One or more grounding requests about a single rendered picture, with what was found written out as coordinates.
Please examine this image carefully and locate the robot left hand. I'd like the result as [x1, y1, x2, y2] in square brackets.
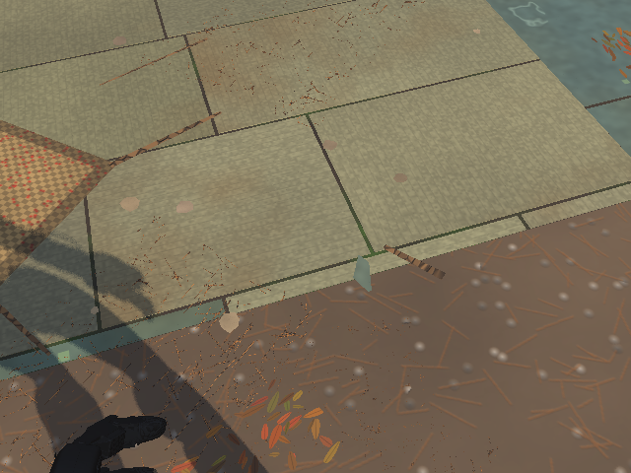
[49, 415, 167, 473]

